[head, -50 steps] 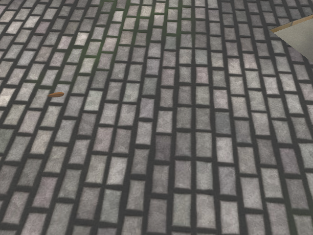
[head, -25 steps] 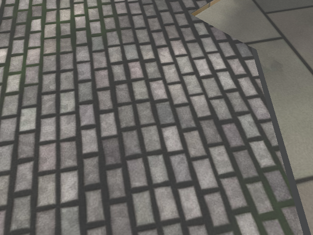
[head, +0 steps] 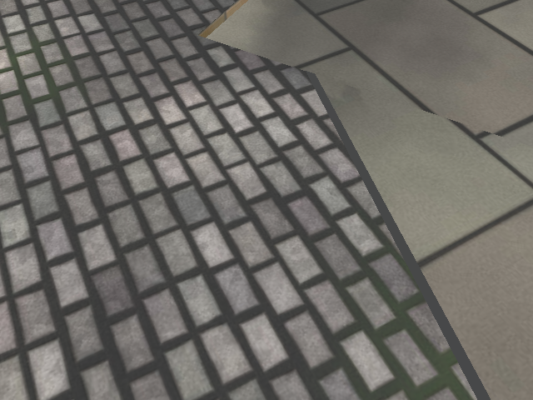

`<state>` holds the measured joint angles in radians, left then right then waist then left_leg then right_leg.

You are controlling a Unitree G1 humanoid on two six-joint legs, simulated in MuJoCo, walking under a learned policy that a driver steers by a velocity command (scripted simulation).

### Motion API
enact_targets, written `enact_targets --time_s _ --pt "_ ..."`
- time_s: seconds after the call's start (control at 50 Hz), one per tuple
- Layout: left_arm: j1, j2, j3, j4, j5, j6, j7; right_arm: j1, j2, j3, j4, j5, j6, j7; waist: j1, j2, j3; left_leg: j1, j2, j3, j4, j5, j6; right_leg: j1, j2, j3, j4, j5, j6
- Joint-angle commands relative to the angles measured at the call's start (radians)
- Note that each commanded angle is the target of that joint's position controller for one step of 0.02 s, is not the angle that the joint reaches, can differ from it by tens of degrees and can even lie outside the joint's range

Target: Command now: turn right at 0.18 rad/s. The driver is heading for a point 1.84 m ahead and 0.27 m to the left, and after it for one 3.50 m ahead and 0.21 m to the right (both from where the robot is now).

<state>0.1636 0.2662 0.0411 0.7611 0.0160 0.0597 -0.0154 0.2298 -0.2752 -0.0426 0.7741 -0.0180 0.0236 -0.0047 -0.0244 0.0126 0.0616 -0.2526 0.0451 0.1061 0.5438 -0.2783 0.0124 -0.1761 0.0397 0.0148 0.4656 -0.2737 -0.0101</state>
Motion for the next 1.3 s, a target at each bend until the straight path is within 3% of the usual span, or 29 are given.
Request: enact_targets --time_s 0.02,0.04,0.08,0.16,0.24,0.28,0.3,0.34,0.46,0.52,0.58,0.6,0.64,0.72,0.76,0.78,0.82,0.9,0.98,1.06,1.1,1.14,1.16,1.18,1.2,1.22,1.24,1.26,1.3 --pt "0.038 0.203 0.028 -0.039 0.008 -0.037 0.018 0.005 -0.029 0.0 -0.074 0.011 0.003 -0.001 0.018 -0.255 -0.092 -0.099 -0.017 -0.058 0.057 -0.23 -0.002 0.068 -0.376 0.37 -0.203 0.448 -0.175" --pt "0.023 0.142 0.015 -0.037 0.009 -0.046 0.019 -0.024 -0.08 -0.011 -0.058 0.01 0.018 -0.008 0.041 -0.183 -0.066 -0.074 0.001 -0.11 0.154 -0.26 -0.009 0.044 -0.358 0.345 -0.198 0.435 -0.221" --pt "-0.039 0.091 -0.009 -0.027 0.011 -0.052 0.028 -0.015 -0.086 -0.018 -0.031 0.017 0.023 -0.002 0.008 -0.157 -0.038 -0.082 -0.008 -0.131 0.17 -0.198 -0.01 0.039 -0.276 0.248 -0.203 0.415 -0.185" --pt "-0.02 0.09 -0.017 0.014 -0.001 -0.062 0.04 0.033 -0.063 -0.012 0.024 0.005 0.017 -0.003 0.009 -0.145 -0.087 -0.024 -0.029 -0.11 0.117 -0.141 -0.029 0.094 -0.218 0.162 -0.14 0.588 -0.159" --pt "-0.039 0.099 -0.016 0.051 -0.006 -0.057 0.042 0.05 -0.041 0.001 0.067 0.008 0.012 -0.018 -0.007 -0.12 -0.074 0.116 -0.027 -0.099 -0.161 0.095 -0.029 0.025 -0.19 0.173 -0.117 0.381 -0.117" --pt "-0.008 0.084 -0.018 0.072 -0.004 -0.059 0.039 0.05 -0.088 -0.001 0.079 -0.009 -0.007 -0.021 0.014 -0.066 -0.075 0.218 0.069 -0.2 -0.21 0.255 -0.021 -0.057 -0.144 0.175 -0.129 0.159 -0.06" --pt "0.027 0.071 -0.015 0.089 -0.009 -0.055 0.033 0.015 -0.131 -0.013 0.1 0.007 -0.009 -0.016 0.061 0.038 -0.023 0.121 0.064 -0.201 -0.169 0.243 0.001 -0.031 -0.088 0.134 -0.175 0.1 -0.05" --pt "0.005 0.088 -0.011 0.128 -0.005 -0.052 0.037 0.019 -0.068 0.0 0.12 0.006 -0.019 -0.005 0.019 0.025 -0.001 0.057 0.051 -0.198 -0.215 0.151 0.002 0.029 -0.093 0.126 -0.144 0.114 -0.046" --pt "0.018 0.072 -0.012 0.204 -0.007 -0.06 0.04 0.023 -0.062 0.005 0.184 0.007 -0.028 -0.019 0.019 0.014 -0.029 0.102 0.05 -0.201 -0.233 0.154 0.013 0.033 -0.099 0.119 -0.151 0.155 -0.038" --pt "0.042 0.089 -0.003 0.227 0.0 -0.049 0.038 0.05 -0.098 -0.01 0.205 0.001 -0.014 -0.018 0.01 0.03 -0.012 0.067 0.021 -0.217 -0.235 -0.306 0.059 -0.049 -0.036 0.079 -0.091 -0.237 -0.064" --pt "0.003 0.051 -0.01 0.202 0.012 -0.052 0.024 0.122 -0.116 -0.023 0.225 0.002 -0.006 -0.013 -0.021 0.103 0.083 0.058 0.137 -0.412 -0.352 -0.565 0.145 -0.235 0.001 0.02 0.067 -0.281 -0.066" --pt "0.004 0.027 -0.015 0.196 0.017 -0.061 0.019 0.127 -0.135 -0.033 0.234 0.0 -0.009 -0.014 -0.014 0.151 0.086 0.072 0.21 -0.49 -0.405 -0.568 0.18 -0.245 0.004 -0.04 0.16 -0.171 -0.056" --pt "0.014 0.045 -0.011 0.192 0.016 -0.081 0.01 0.098 -0.128 -0.036 0.228 -0.004 -0.021 -0.01 0.005 0.123 0.064 0.04 0.245 -0.504 -0.439 -0.466 0.199 -0.211 -0.038 -0.037 0.222 -0.151 -0.058" --pt "0.28 0.031 -0.004 0.29 0.005 -0.106 0.013 -0.053 -0.105 -0.04 0.187 0.006 -0.031 0.001 0.137 0.053 0.066 -0.237 0.075 -0.262 -0.222 -0.392 0.126 0.208 0.012 -0.068 -0.079 -0.089 -0.09" --pt "0.462 0.189 0.032 0.326 0.012 -0.119 0.025 -0.108 0.015 -0.008 0.119 0.003 -0.05 0.012 0.178 -0.308 0.045 -0.534 -0.114 -0.055 0.295 -0.281 0.073 0.338 -0.389 0.614 -0.414 -0.555 -0.197" --pt "0.397 0.169 0.03 0.322 0.018 -0.115 0.027 -0.114 -0.051 -0.02 0.115 -0.017 -0.056 0.016 0.124 -0.182 0.113 -0.542 -0.045 -0.145 0.427 -0.215 0.09 0.22 -0.43 0.656 -0.419 -0.587 -0.248" --pt "0.251 0.102 0.014 0.268 0.009 -0.134 0.022 -0.069 -0.049 -0.021 0.145 -0.007 -0.075 0.038 0.043 -0.081 0.106 -0.498 0.01 -0.155 0.462 -0.05 0.086 0.179 -0.329 0.456 -0.403 -0.366 -0.205" --pt "0.322 0.045 -0.005 0.299 0.0 -0.162 0.028 -0.101 -0.022 -0.017 0.145 -0.024 -0.071 0.053 0.044 -0.081 0.043 -0.479 0.021 -0.084 0.443 0.075 0.034 0.24 -0.243 0.218 -0.373 0.09 -0.178" --pt "0.374 0.04 -0.011 0.322 0.003 -0.16 0.031 -0.267 0.005 0.0 0.073 -0.016 -0.064 0.051 0.075 -0.095 0.07 -0.48 0.01 -0.032 0.286 0.127 0.001 0.216 -0.226 0.126 -0.35 0.335 -0.189" --pt "0.384 0.063 -0.008 0.334 0.005 -0.16 0.033 -0.346 0.001 0.009 0.026 -0.005 -0.063 0.048 0.083 -0.127 0.079 -0.347 -0.02 0.003 0.103 0.163 0.035 0.197 -0.238 0.083 -0.332 0.481 -0.18" --pt "0.353 0.075 -0.005 0.332 0.003 -0.16 0.034 -0.297 -0.018 0.001 0.029 -0.003 -0.067 0.038 0.045 -0.123 0.06 -0.241 -0.044 0.01 0.055 0.154 0.074 0.21 -0.255 0.059 -0.27 0.67 -0.162" --pt "0.32 0.097 0.003 0.33 0.001 -0.157 0.034 -0.093 -0.053 -0.021 0.09 -0.003 -0.078 0.021 -0.048 -0.105 -0.05 -0.009 -0.1 0.021 0.001 0.136 0.115 0.228 -0.238 0.016 -0.027 0.938 -0.131" --pt "0.308 0.099 0.003 0.325 -0.001 -0.153 0.032 0.075 -0.079 -0.037 0.148 -0.009 -0.086 0.01 -0.115 -0.079 -0.138 0.205 -0.091 0.009 -0.043 0.153 0.136 0.144 -0.199 -0.014 0.177 0.868 -0.112" --pt "0.33 0.053 -0.009 0.3 -0.001 -0.151 0.029 0.242 -0.16 -0.059 0.178 -0.034 -0.093 -0.001 -0.154 0.024 -0.253 0.44 0.138 -0.249 -0.072 -0.051 0.174 -0.054 -0.142 -0.046 0.483 0.493 -0.099" --pt "0.44 -0.055 -0.021 0.292 -0.025 -0.149 0.018 0.254 -0.231 -0.072 0.182 -0.038 -0.088 0.007 -0.076 0.245 -0.345 0.596 0.383 -0.774 -0.244 -0.166 0.299 -0.362 0.048 -0.034 0.822 -0.245 -0.066" --pt "0.356 0.041 0.003 0.287 -0.003 -0.146 0.02 0.155 -0.182 -0.066 0.174 0.0 -0.082 0.015 -0.055 0.106 -0.24 0.477 0.335 -0.797 -0.317 -0.256 0.281 -0.44 -0.01 0.072 0.891 -0.178 -0.09" --pt "0.269 0.053 0.011 0.259 0.001 -0.149 0.015 0.044 -0.11 -0.047 0.151 0.008 -0.087 0.018 -0.017 0.051 -0.102 0.325 0.305 -0.624 -0.327 -0.212 0.255 -0.456 -0.063 0.055 0.859 -0.066 -0.097" --pt "0.226 0.034 0.008 0.251 0.001 -0.154 0.012 0.003 -0.057 -0.034 0.15 0.004 -0.098 0.022 0.002 0.005 -0.046 0.213 0.259 -0.511 -0.353 -0.054 0.237 -0.418 -0.096 0.048 0.809 -0.004 -0.097" --pt "0.236 0.003 0.007 0.254 0.02 -0.134 0.001 0.009 -0.005 -0.015 0.176 0.003 -0.114 0.016 0.053 0.026 -0.031 0.095 0.191 -0.362 -0.381 0.106 0.201 -0.325 -0.13 0.041 0.732 0.022 -0.082"
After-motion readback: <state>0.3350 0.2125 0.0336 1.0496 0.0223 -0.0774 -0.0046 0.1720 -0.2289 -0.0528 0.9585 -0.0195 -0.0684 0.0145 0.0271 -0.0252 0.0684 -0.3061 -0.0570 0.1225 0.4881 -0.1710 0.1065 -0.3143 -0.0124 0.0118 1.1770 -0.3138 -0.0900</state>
